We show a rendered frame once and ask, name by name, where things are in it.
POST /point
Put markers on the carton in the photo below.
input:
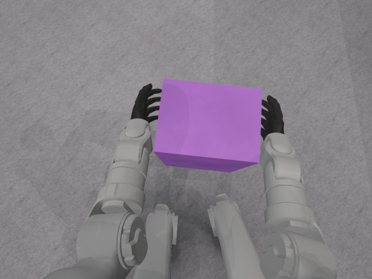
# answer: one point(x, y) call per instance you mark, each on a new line
point(208, 126)

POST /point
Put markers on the right robot thigh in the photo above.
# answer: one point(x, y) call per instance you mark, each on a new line
point(240, 257)

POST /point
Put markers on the robot right hand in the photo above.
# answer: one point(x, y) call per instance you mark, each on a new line
point(273, 122)

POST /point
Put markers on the left robot forearm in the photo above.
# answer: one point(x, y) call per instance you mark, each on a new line
point(124, 187)

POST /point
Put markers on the right robot upper arm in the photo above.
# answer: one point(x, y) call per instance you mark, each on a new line
point(287, 255)

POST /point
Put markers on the left robot shin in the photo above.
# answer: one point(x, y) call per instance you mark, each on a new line
point(158, 207)

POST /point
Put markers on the robot left hand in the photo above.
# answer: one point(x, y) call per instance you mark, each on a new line
point(140, 109)

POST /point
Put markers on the left robot upper arm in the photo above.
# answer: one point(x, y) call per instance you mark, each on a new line
point(108, 247)

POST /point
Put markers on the right robot forearm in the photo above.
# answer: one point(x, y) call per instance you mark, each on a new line
point(287, 206)

